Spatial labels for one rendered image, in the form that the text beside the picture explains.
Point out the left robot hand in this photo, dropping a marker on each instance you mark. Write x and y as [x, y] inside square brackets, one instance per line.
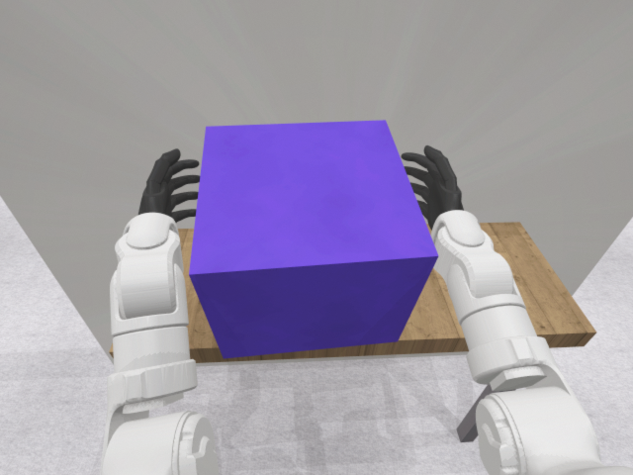
[157, 198]

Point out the right robot upper arm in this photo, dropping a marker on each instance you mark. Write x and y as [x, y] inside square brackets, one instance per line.
[539, 431]

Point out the left robot forearm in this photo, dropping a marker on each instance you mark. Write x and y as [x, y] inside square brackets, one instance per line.
[149, 319]

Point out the carton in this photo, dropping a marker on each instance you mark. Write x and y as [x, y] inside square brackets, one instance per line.
[307, 236]

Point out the left robot upper arm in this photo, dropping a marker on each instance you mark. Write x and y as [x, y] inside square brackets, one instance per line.
[175, 444]

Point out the right robot forearm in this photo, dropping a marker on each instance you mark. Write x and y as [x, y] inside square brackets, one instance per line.
[504, 349]

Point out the right robot hand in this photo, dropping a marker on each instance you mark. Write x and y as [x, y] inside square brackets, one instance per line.
[442, 194]

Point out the table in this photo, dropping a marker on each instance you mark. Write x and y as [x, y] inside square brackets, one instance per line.
[433, 326]

